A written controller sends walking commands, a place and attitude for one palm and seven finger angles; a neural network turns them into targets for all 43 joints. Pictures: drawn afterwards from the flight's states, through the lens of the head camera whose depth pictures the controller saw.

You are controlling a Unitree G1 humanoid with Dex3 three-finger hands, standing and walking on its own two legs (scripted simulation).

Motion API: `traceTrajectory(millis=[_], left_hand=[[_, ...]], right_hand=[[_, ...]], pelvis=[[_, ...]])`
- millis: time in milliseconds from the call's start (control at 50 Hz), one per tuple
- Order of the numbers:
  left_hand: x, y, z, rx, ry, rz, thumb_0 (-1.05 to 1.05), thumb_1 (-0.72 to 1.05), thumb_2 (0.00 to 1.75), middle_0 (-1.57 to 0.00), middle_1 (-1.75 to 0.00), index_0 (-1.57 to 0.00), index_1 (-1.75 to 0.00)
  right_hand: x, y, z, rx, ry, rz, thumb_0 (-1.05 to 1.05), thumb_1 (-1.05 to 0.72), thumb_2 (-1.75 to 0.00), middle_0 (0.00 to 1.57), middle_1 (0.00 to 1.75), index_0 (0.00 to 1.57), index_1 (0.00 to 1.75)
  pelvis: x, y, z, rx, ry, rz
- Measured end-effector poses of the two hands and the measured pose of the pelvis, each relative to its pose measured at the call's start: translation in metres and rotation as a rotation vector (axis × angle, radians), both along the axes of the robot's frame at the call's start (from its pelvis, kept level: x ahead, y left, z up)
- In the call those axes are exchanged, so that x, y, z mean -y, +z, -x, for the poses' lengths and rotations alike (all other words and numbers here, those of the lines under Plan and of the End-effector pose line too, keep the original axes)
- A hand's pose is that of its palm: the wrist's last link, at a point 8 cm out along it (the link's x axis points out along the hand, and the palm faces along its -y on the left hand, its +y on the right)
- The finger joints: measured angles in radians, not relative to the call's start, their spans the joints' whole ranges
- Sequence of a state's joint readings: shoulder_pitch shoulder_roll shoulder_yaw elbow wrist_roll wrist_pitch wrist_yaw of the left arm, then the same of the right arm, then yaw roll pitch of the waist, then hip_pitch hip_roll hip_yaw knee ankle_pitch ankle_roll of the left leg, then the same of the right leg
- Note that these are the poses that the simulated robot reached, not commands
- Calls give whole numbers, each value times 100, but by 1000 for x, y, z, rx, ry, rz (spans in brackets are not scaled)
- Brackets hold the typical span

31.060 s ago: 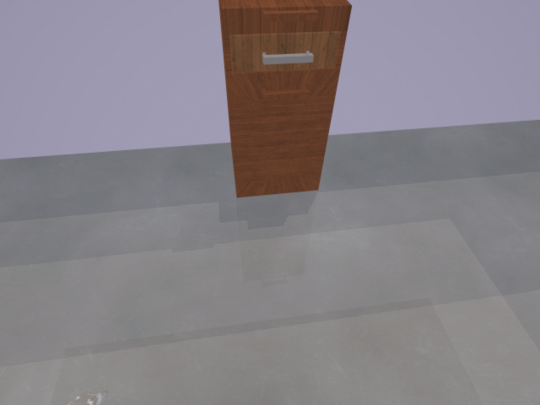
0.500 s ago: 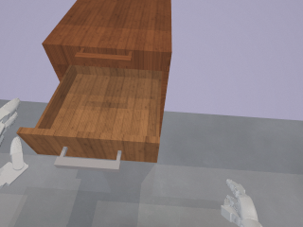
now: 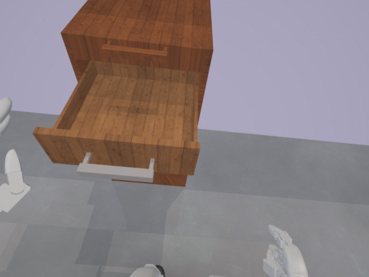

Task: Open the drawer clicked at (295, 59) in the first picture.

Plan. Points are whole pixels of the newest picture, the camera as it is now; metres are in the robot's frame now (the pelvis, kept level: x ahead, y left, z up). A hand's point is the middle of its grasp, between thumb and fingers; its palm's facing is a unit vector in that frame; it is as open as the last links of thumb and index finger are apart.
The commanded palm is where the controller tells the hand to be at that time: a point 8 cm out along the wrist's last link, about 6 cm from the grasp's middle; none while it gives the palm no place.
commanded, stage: step back with the hand held close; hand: left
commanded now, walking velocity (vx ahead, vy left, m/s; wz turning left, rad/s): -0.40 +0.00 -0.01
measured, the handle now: (118, 165) +0.37 +0.18 -0.02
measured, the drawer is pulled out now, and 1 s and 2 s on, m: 0.30 0.30 0.30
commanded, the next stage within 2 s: stop stepping back and stand still in 0.18 s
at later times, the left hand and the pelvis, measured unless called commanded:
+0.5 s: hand (29, 264) +0.12 +0.20 +0.16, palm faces +0.25 -0.85 -0.46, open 7.4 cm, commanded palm +0.04 +0.25 +0.19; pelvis -0.10 -0.02 +0.00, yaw -3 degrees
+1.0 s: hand out of the picture +0.03 +0.20 +0.18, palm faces +0.34 -0.82 -0.46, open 7.4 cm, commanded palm -0.03 +0.25 +0.19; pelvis -0.16 -0.03 +0.01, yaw +1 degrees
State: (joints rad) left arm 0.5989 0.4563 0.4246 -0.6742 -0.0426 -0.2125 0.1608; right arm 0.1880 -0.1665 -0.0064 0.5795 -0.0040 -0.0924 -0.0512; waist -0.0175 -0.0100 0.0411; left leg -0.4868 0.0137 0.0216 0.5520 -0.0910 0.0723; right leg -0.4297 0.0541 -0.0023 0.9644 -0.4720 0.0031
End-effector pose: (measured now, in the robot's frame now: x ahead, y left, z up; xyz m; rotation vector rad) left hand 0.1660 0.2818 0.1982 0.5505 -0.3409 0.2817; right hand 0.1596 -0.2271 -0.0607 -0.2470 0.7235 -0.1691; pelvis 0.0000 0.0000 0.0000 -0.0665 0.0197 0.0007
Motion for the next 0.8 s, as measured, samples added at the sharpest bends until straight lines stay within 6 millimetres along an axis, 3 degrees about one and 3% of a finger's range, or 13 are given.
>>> traceTrajectory(millis=[120, 260, 320, 380, 500, 580, 660, 720, 800], left_hand=[[16, 1, 18, -26, -58, 12, 1, 89, 89, -21, -30, -21, -30], [45, 0, 52, -33, -138, 6, 1, 89, 89, -22, -30, -21, -30], [43, 7, 66, -10, -122, -2, 1, 89, 89, -22, -30, -22, -30], [32, 0, 72, -36, -80, 7, 1, 89, 89, -22, -30, -22, -30], [33, -17, 79, -103, -67, 36, 1, 89, 89, -22, -30, -21, -30], [49, -4, 106, -111, -94, -7, 1, 89, 89, -22, -30, -21, -30], [59, 11, 140, -80, -84, -99, 1, 89, 89, -22, -30, -21, -30], [54, 12, 159, -62, -36, -69, 1, 89, 89, -22, -30, -22, -30], [36, -5, 166, -84, 71, 25, 1, 89, 89, -22, -30, -22, -30]], right_hand=[[-4, 2, 21, 11, 33, -35, 1, -90, -90, 21, 30, 21, 30], [15, -14, 52, -16, 29, -51, 1, -90, -90, 21, 30, 21, 30], [24, -8, 70, -53, -28, -37, 2, -90, -90, 21, 30, 21, 30], [30, -3, 79, -17, -59, -12, 2, -90, -90, 21, 30, 21, 30], [32, 3, 109, 35, -57, -26, 2, -91, -90, 21, 30, 20, 30], [34, 2, 135, 32, -55, -50, 1, -91, -90, 21, 30, 20, 30], [39, -11, 153, -6, -40, -73, 1, -90, -90, 21, 30, 21, 30], [45, -20, 165, -72, -33, -67, 1, -90, -90, 21, 30, 21, 30], [53, -15, 177, -99, -61, -47, 2, -91, -90, 21, 30, 21, 30]], pelvis=[[8, 3, 24, -46, -40, 4], [21, -3, 61, -21, -26, 2], [22, 3, 60, -19, -33, -46], [16, 0, 65, -14, -50, -19], [19, 1, 105, 27, -56, -52], [26, 3, 120, 32, -46, -48], [36, -1, 132, 28, -21, -49], [37, 2, 141, 31, -11, -52], [36, 9, 145, 6, -4, -80]])
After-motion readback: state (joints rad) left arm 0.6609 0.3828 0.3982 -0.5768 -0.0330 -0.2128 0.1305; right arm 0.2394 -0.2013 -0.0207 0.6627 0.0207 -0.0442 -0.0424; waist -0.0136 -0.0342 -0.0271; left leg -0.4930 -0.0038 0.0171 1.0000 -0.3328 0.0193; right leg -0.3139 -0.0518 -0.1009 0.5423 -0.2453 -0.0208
